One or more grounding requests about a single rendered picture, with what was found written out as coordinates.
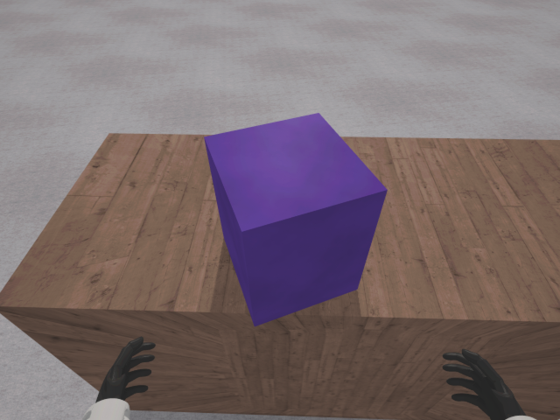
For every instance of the robot left hand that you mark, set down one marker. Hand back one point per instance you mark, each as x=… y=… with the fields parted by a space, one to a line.
x=118 y=377

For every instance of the robot right hand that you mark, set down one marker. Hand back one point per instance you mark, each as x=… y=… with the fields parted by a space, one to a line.
x=494 y=397

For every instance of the robot left forearm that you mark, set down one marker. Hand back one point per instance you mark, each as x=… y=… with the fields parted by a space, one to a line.
x=108 y=409

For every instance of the carton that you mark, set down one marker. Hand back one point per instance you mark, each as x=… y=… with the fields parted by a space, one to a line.
x=298 y=211

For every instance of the pedestal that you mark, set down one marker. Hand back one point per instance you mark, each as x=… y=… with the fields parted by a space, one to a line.
x=465 y=255

